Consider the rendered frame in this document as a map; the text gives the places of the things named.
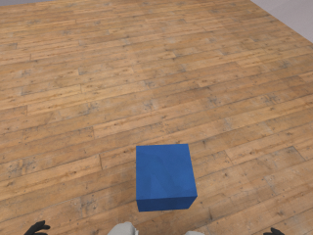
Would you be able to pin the left robot thigh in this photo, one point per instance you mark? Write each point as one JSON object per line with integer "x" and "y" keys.
{"x": 124, "y": 229}

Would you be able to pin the carton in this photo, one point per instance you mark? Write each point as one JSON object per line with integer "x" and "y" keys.
{"x": 164, "y": 178}

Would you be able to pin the left robot hand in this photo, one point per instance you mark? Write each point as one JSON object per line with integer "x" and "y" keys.
{"x": 40, "y": 225}

